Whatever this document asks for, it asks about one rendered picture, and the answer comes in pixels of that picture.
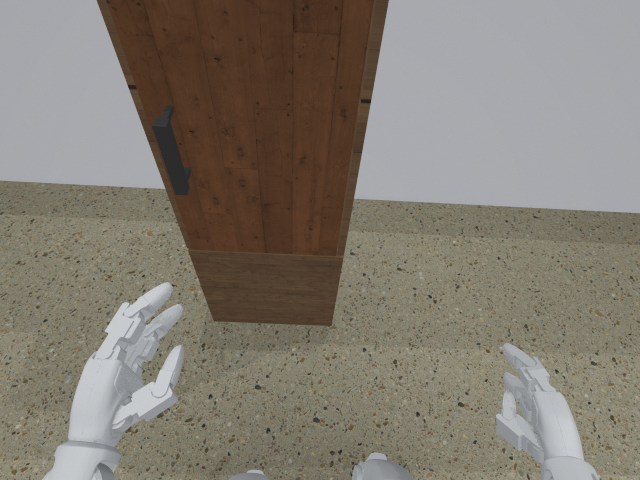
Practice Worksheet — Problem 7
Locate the robot left forearm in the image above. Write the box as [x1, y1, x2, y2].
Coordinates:
[42, 441, 121, 480]

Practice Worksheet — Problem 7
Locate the right robot thigh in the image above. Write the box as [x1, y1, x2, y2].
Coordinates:
[352, 459, 414, 480]

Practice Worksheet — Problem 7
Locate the right robot shin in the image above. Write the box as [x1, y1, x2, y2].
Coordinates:
[365, 453, 387, 462]

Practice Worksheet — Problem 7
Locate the left robot hand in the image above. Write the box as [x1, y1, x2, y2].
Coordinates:
[68, 282, 184, 447]

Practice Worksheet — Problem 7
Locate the robot right forearm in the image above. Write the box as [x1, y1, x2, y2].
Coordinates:
[541, 456, 599, 480]

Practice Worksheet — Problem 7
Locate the right robot hand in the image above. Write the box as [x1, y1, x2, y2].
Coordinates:
[496, 343, 584, 466]

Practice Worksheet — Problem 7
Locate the cupboard door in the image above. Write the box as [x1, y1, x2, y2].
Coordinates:
[106, 0, 374, 256]

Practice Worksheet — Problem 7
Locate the handle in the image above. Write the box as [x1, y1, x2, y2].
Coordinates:
[152, 105, 191, 195]

